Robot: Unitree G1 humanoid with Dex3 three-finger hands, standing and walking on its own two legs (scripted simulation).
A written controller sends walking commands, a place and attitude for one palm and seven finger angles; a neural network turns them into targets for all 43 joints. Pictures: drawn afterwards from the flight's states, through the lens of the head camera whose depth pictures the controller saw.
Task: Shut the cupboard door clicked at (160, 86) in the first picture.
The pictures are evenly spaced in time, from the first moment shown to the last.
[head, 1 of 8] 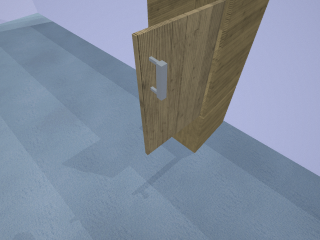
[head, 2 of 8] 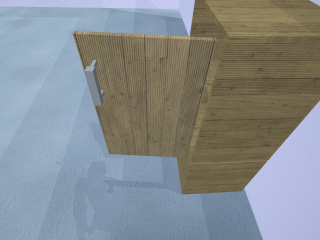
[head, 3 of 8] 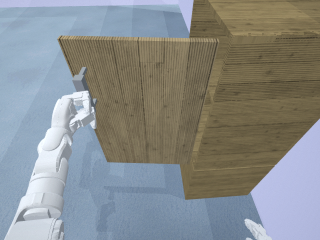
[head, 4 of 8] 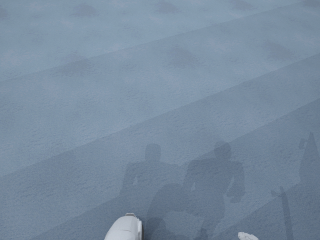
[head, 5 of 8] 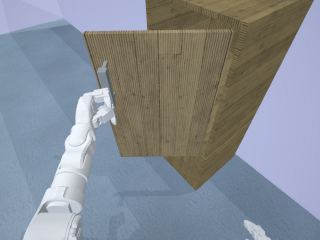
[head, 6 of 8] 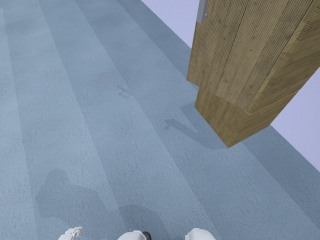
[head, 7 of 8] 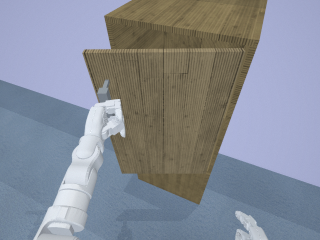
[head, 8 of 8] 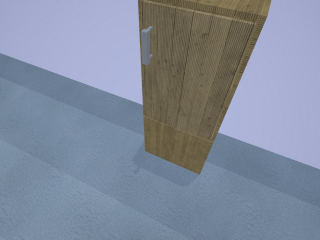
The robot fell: no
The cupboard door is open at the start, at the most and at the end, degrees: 84 84 0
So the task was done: yes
